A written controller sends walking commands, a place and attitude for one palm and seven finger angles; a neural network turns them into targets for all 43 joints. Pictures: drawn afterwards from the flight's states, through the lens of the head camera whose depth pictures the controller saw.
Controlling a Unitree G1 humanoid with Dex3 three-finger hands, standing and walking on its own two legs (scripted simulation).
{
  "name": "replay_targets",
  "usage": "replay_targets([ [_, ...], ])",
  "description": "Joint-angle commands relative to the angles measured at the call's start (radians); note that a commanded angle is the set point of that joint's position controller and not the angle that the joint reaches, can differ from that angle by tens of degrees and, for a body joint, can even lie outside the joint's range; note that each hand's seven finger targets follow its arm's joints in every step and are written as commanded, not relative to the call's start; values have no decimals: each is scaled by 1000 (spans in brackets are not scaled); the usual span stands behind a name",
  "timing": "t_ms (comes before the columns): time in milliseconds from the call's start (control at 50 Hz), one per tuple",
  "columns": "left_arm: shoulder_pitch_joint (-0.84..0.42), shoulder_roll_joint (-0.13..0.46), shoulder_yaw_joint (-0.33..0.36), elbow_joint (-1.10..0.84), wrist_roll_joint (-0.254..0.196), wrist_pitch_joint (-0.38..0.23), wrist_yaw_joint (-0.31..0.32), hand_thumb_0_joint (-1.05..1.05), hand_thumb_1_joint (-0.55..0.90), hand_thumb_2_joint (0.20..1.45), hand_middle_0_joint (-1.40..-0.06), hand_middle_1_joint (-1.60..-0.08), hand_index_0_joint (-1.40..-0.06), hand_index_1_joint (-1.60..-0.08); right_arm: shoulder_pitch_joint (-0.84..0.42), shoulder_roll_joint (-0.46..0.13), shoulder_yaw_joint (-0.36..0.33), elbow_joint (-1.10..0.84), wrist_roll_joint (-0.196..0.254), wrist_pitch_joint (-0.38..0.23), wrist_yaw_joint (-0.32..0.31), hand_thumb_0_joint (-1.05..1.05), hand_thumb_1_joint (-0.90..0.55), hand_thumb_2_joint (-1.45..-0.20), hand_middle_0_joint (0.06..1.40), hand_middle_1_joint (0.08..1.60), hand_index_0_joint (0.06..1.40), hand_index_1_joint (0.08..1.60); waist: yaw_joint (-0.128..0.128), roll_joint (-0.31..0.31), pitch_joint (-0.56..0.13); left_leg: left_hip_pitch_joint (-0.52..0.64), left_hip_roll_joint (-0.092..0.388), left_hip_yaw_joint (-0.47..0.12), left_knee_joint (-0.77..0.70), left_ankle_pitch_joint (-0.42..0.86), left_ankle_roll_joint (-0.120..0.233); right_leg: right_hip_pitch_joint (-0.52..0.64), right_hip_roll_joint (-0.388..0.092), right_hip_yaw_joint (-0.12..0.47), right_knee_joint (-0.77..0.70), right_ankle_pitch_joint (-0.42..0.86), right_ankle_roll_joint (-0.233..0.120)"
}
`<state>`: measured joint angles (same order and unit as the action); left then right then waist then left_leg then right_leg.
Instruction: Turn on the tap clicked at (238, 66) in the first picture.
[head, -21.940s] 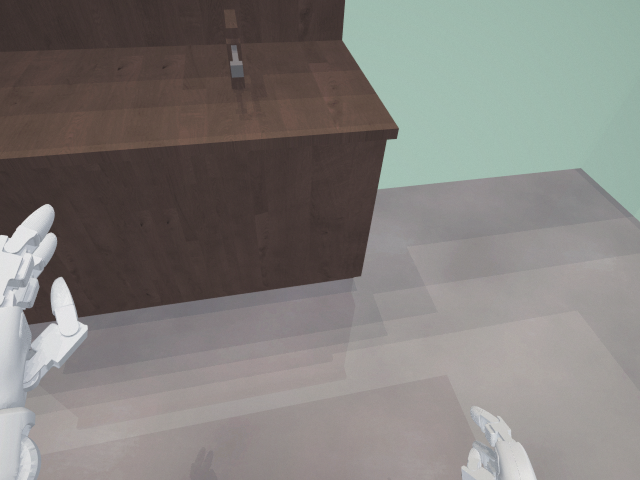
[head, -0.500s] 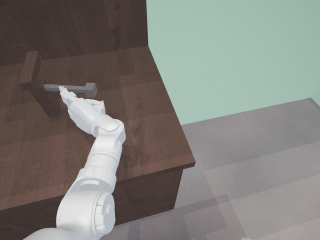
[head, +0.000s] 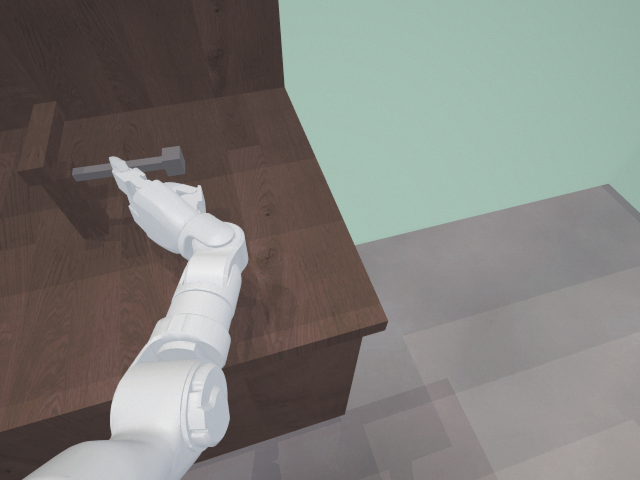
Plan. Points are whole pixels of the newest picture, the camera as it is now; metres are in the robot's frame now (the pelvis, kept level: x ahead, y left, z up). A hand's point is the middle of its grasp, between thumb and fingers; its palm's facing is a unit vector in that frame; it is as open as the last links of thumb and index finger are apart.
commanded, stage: lift the hand up off the lever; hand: left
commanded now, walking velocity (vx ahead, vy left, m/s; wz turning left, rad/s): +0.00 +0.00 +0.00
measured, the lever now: (173, 161) +0.52 +0.20 +0.10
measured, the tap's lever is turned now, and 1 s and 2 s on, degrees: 86 86 86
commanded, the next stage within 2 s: none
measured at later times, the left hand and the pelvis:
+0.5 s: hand (195, 189) +0.45 +0.16 +0.12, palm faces +0.79 -0.60 -0.13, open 7.8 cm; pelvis +0.00 -0.01 +0.01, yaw +0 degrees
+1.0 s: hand (184, 181) +0.43 +0.16 +0.15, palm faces +0.78 -0.62 -0.10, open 7.8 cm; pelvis +0.00 +0.00 +0.01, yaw +0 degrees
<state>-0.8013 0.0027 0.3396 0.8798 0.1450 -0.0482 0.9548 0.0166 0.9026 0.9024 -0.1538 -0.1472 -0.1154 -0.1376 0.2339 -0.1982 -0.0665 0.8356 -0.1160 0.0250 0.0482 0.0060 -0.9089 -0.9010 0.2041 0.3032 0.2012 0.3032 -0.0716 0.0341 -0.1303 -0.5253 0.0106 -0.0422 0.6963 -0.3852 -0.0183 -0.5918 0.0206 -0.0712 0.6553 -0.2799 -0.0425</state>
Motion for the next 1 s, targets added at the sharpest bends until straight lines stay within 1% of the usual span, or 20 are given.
replay_targets([
  [0, -472, 133, -46, -212, 26, -37, 5, 0, 900, 900, -150, -150, -150, -150, -9, -136, -34, -102, 4, -35, -9, 0, -900, -900, 200, 300, 200, 300, -11, -64, -354, 80, -7, 53, -68, 356, 5, 317, -22, 4, -78, 279, 18],
  [40, -452, 148, -28, -197, 22, -20, 6, 0, 900, 900, -150, -150, -150, -150, -15, -140, -35, -97, 5, -35, -14, 0, -900, -900, 200, 300, 200, 300, -1, -66, -334, 69, -9, 48, -82, 330, 4, 323, -21, 4, -88, 254, 16],
  [60, -475, 99, -75, -198, 22, -14, 2, 0, 900, 900, -150, -150, -150, -150, -16, -134, -28, -101, 7, -35, -9, 0, -900, -900, 200, 300, 200, 300, -14, -55, -318, 79, -9, 50, -87, 327, 5, 306, -22, 3, -90, 241, 17],
  [100, -471, 85, -85, -195, 27, -6, 5, 0, 900, 900, -150, -150, -150, -150, -20, -132, -31, -100, 6, -39, -5, 0, -900, -900, 200, 300, 200, 300, -10, -56, -312, 84, -7, 50, -90, 319, 4, 299, -20, -1, -97, 219, 15],
  [180, -480, 101, -70, -260, 24, -8, 16, 0, 900, 900, -150, -150, -150, -150, -23, -128, -32, -106, 4, -43, -3, 0, -900, -900, 200, 300, 200, 300, 7, -45, -361, 115, -8, 52, -86, 359, -1, 327, -19, 0, -92, 259, 13],
  [340, -452, 126, -53, -275, 26, 30, 14, 0, 900, 900, -150, -150, -150, -150, -53, -128, -31, -109, 10, -37, -18, 0, -900, -900, 200, 300, 200, 300, 13, -82, -311, 95, -9, 56, -110, 310, 10, 359, -27, 11, -126, 238, 18],
  [400, -475, 92, -93, -310, 23, 32, 9, 0, 900, 900, -150, -150, -150, -150, -64, -121, -25, -116, 14, -38, -17, 0, -900, -900, 200, 300, 200, 300, 9, -71, -318, 115, -9, 62, -115, 307, 14, 365, -32, 16, -135, 237, 20],
  [440, -464, 134, -59, -304, 24, 38, 10, 0, 900, 900, -150, -150, -150, -150, -70, -125, -27, -108, 14, -38, -25, 0, -900, -900, 200, 300, 200, 300, 15, -69, -312, 110, -11, 59, -118, 290, 16, 372, -33, 20, -143, 223, 21],
  [480, -479, 101, -95, -314, 18, 43, 4, 0, 900, 900, -150, -150, -150, -150, -79, -120, -23, -114, 18, -37, -24, 0, -900, -900, 200, 300, 200, 300, 6, -69, -310, 117, -11, 63, -121, 275, 19, 373, -38, 25, -154, 209, 25],
  [540, -422, 125, -71, -324, 14, 55, -3, 0, 900, 900, -150, -150, -150, -150, -80, -125, -28, -112, 20, -34, -30, 0, -900, -900, 200, 300, 200, 300, 24, -69, -324, 132, -12, 59, -131, 314, 14, 407, -35, 20, -151, 255, 19],
  [560, -428, 81, -108, -335, 6, 60, -9, 0, 900, 900, -150, -150, -150, -150, -81, -120, -22, -122, 23, -34, -28, 0, -900, -900, 200, 300, 200, 300, 18, -79, -325, 146, -13, 65, -136, 331, 15, 408, -37, 17, -147, 279, 21],
  [620, -389, 66, -120, -369, -6, 79, -17, 0, 900, 900, -150, -150, -150, -150, -85, -118, -25, -129, 28, -29, -29, 0, -900, -900, 200, 300, 200, 300, 28, -70, -339, 167, -11, 68, -135, 384, 10, 438, -41, 15, -144, 358, 21],
  [640, -367, 99, -88, -365, -8, 87, -18, 0, 900, 900, -150, -150, -150, -150, -88, -125, -28, -124, 27, -26, -34, 0, -900, -900, 200, 300, 200, 300, 37, -78, -326, 164, -11, 64, -143, 381, 8, 441, -36, 12, -149, 343, 19],
  [660, -384, 62, -126, -368, -11, 93, -24, 0, 900, 900, -150, -150, -150, -150, -92, -121, -22, -127, 32, -24, -33, 0, -900, -900, 200, 300, 200, 300, 23, -88, -306, 170, -10, 66, -149, 380, 9, 433, -40, 13, -154, 339, 21],
  [740, -383, 117, -79, -408, -17, 108, -23, 0, 900, 900, -150, -150, -150, -150, -116, -125, -25, -127, 36, -23, -43, 0, -900, -900, 200, 300, 200, 300, 40, -110, -292, 167, -13, 66, -160, 353, 16, 456, -42, 23, -178, 317, 25],
  [840, -431, 90, -122, -449, 9, 115, -18, 0, 900, 900, -150, -150, -150, -150, -133, -114, -22, -117, 31, -26, -41, 0, -900, -900, 200, 300, 200, 300, 38, -45, -278, 206, -5, 59, -167, 351, 6, 420, -35, 12, -182, 251, 13],
  [860, -412, 51, -153, -444, 8, 119, -20, 0, 900, 900, -150, -150, -150, -150, -132, -109, -21, -122, 33, -28, -37, 0, -900, -900, 200, 300, 200, 300, 38, -59, -281, 216, -4, 60, -170, 363, 3, 416, -33, 5, -177, 252, 12],
  [920, -393, 44, -158, -474, -7, 132, -23, 0, 900, 900, -150, -150, -150, -150, -139, -109, -21, -131, 35, -28, -38, 0, -900, -900, 200, 300, 200, 300, 49, -61, -311, 230, -7, 66, -168, 404, -1, 447, -35, 8, -171, 312, 11],
  [940, -357, 82, -116, -465, -15, 140, -26, 0, 900, 900, -150, -150, -150, -150, -141, -115, -25, -128, 35, -24, -44, 0, -900, -900, 200, 300, 200, 300, 59, -65, -307, 227, -6, 60, -175, 407, -4, 462, -33, 5, -175, 311, 11],
  [980, -342, 43, -149, -457, -28, 159, -36, 0, 900, 900, -150, -150, -150, -150, -150, -112, -19, -135, 44, -19, -44, 0, -900, -900, 200, 300, 200, 300, 56, -88, -281, 223, -4, 65, -183, 410, -4, 467, -40, 5, -180, 327, 13],
])
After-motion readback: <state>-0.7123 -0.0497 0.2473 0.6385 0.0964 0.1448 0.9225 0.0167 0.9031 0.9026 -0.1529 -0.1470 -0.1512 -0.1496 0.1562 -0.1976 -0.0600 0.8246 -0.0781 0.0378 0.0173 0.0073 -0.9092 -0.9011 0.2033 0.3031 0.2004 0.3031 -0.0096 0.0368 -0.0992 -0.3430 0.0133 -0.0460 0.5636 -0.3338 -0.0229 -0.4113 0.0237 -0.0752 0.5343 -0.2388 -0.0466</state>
